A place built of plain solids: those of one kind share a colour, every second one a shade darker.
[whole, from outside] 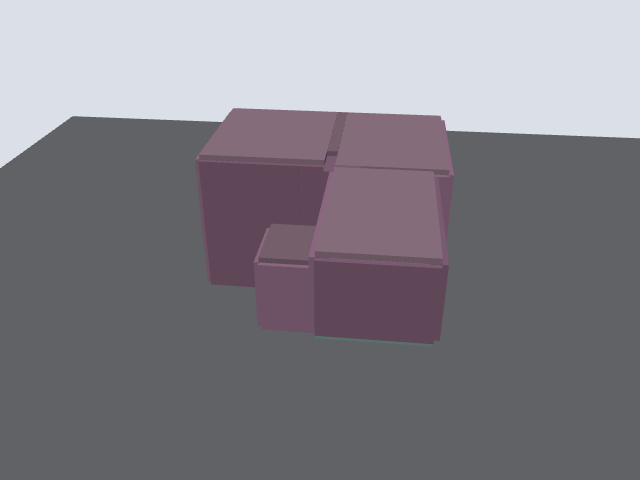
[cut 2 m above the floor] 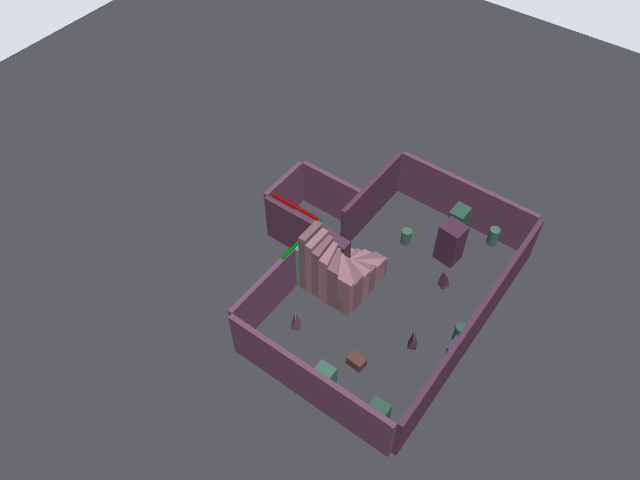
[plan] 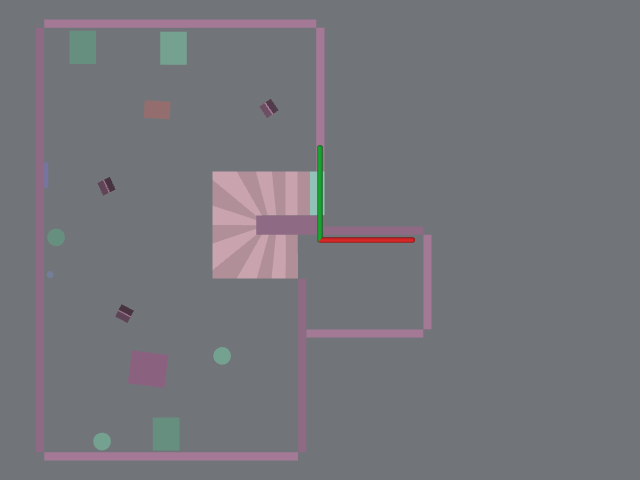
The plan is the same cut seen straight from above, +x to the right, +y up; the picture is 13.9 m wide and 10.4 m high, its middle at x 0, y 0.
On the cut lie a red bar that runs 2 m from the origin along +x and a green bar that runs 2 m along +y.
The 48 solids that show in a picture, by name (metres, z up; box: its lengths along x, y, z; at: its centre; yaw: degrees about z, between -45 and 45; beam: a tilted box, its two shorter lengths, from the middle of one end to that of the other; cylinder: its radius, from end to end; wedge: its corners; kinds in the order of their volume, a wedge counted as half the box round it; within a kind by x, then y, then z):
{
 "wall_1": {"box": [0.18, 9.2, 5.56], "at": [-6.07, 0.0, 2.73]},
 "wall_2": {"box": [5.5, 0.18, 5.56], "at": [-3.23, -4.69, 2.73]},
 "wall_3": {"box": [5.89, 0.18, 5.56], "at": [-3.03, 4.69, 2.73]},
 "wall_4": {"box": [1.48, 0.42, 5.81], "at": [-0.64, 0.32, 2.61]},
 "wall_5": {"box": [0.18, 3.76, 5.56], "at": [-0.38, -2.72, 2.73]},
 "wall_6": {"box": [0.18, 0.95, 2.66], "at": [-0.38, -0.36, 4.18]},
 "wall_7": {"box": [0.18, 3.11, 5.56], "at": [0.01, 3.04, 2.73]},
 "wall_8": {"box": [2.53, 0.18, 2.9], "at": [0.97, -2.03, 1.4]},
 "wall_9": {"box": [2.53, 0.18, 2.9], "at": [0.97, 0.2, 1.4]},
 "wall_10": {"box": [0.18, 2.05, 2.9], "at": [2.33, -0.91, 1.4]},
 "wall_11": {"box": [5.88, 0.18, 2.62], "at": [3.04, 0.44, 4.2]},
 "wall_12": {"box": [5.88, 0.18, 2.62], "at": [3.04, 4.12, 4.2]},
 "wall_13": {"box": [0.18, 3.5, 2.62], "at": [6.07, 2.28, 4.2]},
 "roof_1": {"box": [4.6, 0.42, 0.2], "at": [-3.68, 0.32, 5.61]},
 "roof_2": {"box": [5.5, 4.71, 0.2], "at": [-3.23, -2.24, 5.61]},
 "roof_3": {"box": [5.89, 4.06, 0.2], "at": [-3.03, 2.57, 5.61]},
 "roof_4": {"box": [0.18, 0.95, 0.2], "at": [0.01, 1.01, 5.61]},
 "roof_5": {"box": [2.53, 2.05, 0.2], "at": [0.97, -0.91, 2.95]},
 "roof_6": {"box": [5.88, 3.5, 0.2], "at": [3.04, 2.28, 5.61]},
 "tread_1": {"wedge": [[-2.33, -0.84, -0.05], [-2.33, -0.84, 0.86], [-2.33, -0.65, -0.05], [-2.33, -0.65, 0.86], [-1.81, -0.84, -0.05], [-1.81, -0.84, 0.86], [-1.16, 0.3, -0.05], [-1.16, 0.3, 0.86]]},
 "tread_2": {"wedge": [[-2.33, -0.66, -0.05], [-2.33, -0.66, 1.04], [-2.33, -0.07, -0.05], [-2.33, -0.07, 1.04], [-1.38, 0.11, -0.05], [-1.38, 0.11, 1.04], [-1.38, 0.24, -0.05], [-1.38, 0.24, 1.04]]},
 "tread_3": {"wedge": [[-2.33, -0.08, -0.05], [-2.33, -0.08, 1.23], [-2.33, 0.33, -0.05], [-2.33, 0.33, 1.22], [-1.38, 0.24, -0.05], [-1.38, 0.24, 1.23], [-1.38, 0.32, -0.05], [-1.38, 0.32, 1.22]]},
 "tread_4": {"wedge": [[-2.33, 0.33, -0.05], [-2.33, 0.33, 1.41], [-2.33, 0.75, -0.05], [-2.33, 0.75, 1.41], [-1.38, 0.32, -0.05], [-1.38, 0.32, 1.41], [-1.38, 0.44, -0.05], [-1.38, 0.44, 1.41]]},
 "tread_5": {"wedge": [[-2.33, 0.75, -0.05], [-2.33, 0.75, 1.59], [-2.33, 1.31, -0.05], [-2.33, 1.31, 1.59], [-1.38, 0.43, -0.05], [-1.38, 0.43, 1.59], [-1.38, 0.52, -0.05], [-1.38, 0.52, 1.59]]},
 "tread_6": {"wedge": [[-2.33, 1.31, -0.05], [-2.33, 1.31, 1.77], [-2.33, 1.48, -0.05], [-2.33, 1.48, 1.77], [-1.8, 1.48, -0.05], [-1.8, 1.48, 1.77], [-1.13, 0.31, -0.05], [-1.13, 0.31, 1.77]]},
 "tread_7": {"wedge": [[-1.81, -0.84, -0.05], [-1.81, -0.84, 0.69], [-1.37, -0.84, -0.05], [-1.37, -0.84, 0.68], [-1.27, 0.11, -0.05], [-1.27, 0.11, 0.68], [-1.11, 0.11, -0.05], [-1.11, 0.11, 0.68]]},
 "tread_8": {"wedge": [[-1.8, 1.48, -0.05], [-1.8, 1.48, 1.95], [-1.39, 1.48, -0.05], [-1.39, 1.48, 1.95], [-1.26, 0.53, -0.05], [-1.26, 0.53, 1.95], [-1.13, 0.53, -0.05], [-1.13, 0.53, 1.95]]},
 "tread_9": {"wedge": [[-1.39, 1.48, -0.05], [-1.39, 1.48, 2.14], [-1.13, 0.53, -0.05], [-1.13, 0.53, 2.13], [-1.04, 1.48, -0.05], [-1.04, 1.48, 2.13], [-0.94, 0.53, -0.05], [-0.94, 0.53, 2.13]]},
 "tread_10": {"wedge": [[-1.37, -0.84, -0.05], [-1.37, -0.84, 0.51], [-1.11, 0.11, -0.05], [-1.11, 0.11, 0.51], [-1.05, -0.84, -0.05], [-1.05, -0.84, 0.51], [-0.95, 0.11, -0.05], [-0.95, 0.11, 0.51]]},
 "tread_11": {"wedge": [[-1.05, -0.84, -0.05], [-1.05, -0.84, 0.33], [-0.96, 0.11, -0.05], [-0.96, 0.11, 0.33], [-0.75, -0.84, -0.05], [-0.75, -0.84, 0.33], [-0.74, 0.11, -0.05], [-0.74, 0.11, 0.33]]},
 "tread_12": {"wedge": [[-1.04, 1.48, -0.05], [-1.04, 1.48, 2.32], [-0.95, 0.53, -0.05], [-0.95, 0.53, 2.32], [-0.75, 0.53, -0.05], [-0.75, 0.53, 2.31], [-0.75, 1.48, -0.05], [-0.75, 1.48, 2.32]]},
 "tread_13": {"wedge": [[-0.75, -0.84, -0.05], [-0.75, -0.84, 0.15], [-0.74, 0.11, -0.05], [-0.74, 0.11, 0.15], [-0.48, -0.84, -0.05], [-0.48, -0.84, 0.15], [-0.48, 0.11, -0.05], [-0.48, 0.11, 0.15]]},
 "tread_14": {"wedge": [[-0.75, 0.53, -0.05], [-0.75, 0.53, 2.5], [-0.75, 1.48, -0.05], [-0.75, 1.48, 2.5], [-0.49, 0.53, -0.05], [-0.49, 0.53, 2.5], [-0.48, 1.48, -0.05], [-0.48, 1.48, 2.5]]},
 "tread_15": {"wedge": [[-0.49, 0.53, -0.05], [-0.49, 0.53, 2.69], [-0.49, 1.48, -0.05], [-0.49, 1.48, 2.69], [-0.22, 0.53, -0.05], [-0.22, 0.53, 2.69], [-0.22, 1.48, -0.05], [-0.22, 1.48, 2.69]]},
 "floor_1": {"box": [0.32, 0.95, 2.94], "at": [-0.06, 1.01, 1.42]},
 "floor_2": {"box": [5.88, 3.5, 0.23], "at": [3.04, 2.28, 2.78]},
 "bin_1": {"cylinder": 0.19, "from": [-5.72, 0.06, 0.0], "to": [-5.72, 0.06, 0.75]},
 "bin_2": {"box": [0.58, 0.72, 1.11], "at": [-5.14, 4.17, 0.51]},
 "bin_3": {"cylinder": 0.19, "from": [-4.72, -4.37, 0.0], "to": [-4.72, -4.37, 0.75]},
 "bin_4": {"box": [0.58, 0.72, 1.11], "at": [-3.33, -4.2, 0.51]},
 "bin_5": {"box": [0.58, 0.72, 1.11], "at": [-3.17, 4.15, 0.51]},
 "bin_6": {"cylinder": 0.19, "from": [-2.12, -2.51, 0.0], "to": [-2.12, -2.51, 0.62]},
 "cage_trolley_1": {"box": [0.8, 0.72, 1.71], "at": [-3.72, -2.8, 0.81], "yaw": -7.2},
 "sign_1": {"wedge": [[-4.83, 1.24, 0.0], [-4.71, 1.29, 0.62], [-4.7, 0.96, 0.0], [-4.68, 1.31, 0.62], [-4.58, 1.02, 0.62], [-4.56, 1.36, 0.0], [-4.55, 1.04, 0.62], [-4.43, 1.09, 0.0]]},
 "sign_2": {"wedge": [[-4.44, -1.66, 0.0], [-4.38, -1.54, 0.62], [-4.36, -1.51, 0.62], [-4.3, -1.39, 0.0], [-4.17, -1.8, 0.0], [-4.11, -1.68, 0.62], [-4.1, -1.65, 0.62], [-4.03, -1.53, 0.0]]},
 "sign_3": {"wedge": [[-1.32, 2.89, 0.0], [-1.2, 2.97, 0.62], [-1.18, 2.98, 0.62], [-1.15, 2.64, 0.0], [-1.07, 3.06, 0.0], [-1.03, 2.72, 0.62], [-1.01, 2.73, 0.62], [-0.9, 2.81, 0.0]]},
 "carton_1": {"box": [0.57, 0.39, 0.43], "at": [-3.53, 2.82, 0.17], "yaw": -3.4},
 "cabinet_1": {"box": [0.09, 0.56, 0.63], "at": [-5.93, 1.41, 1.55]}
}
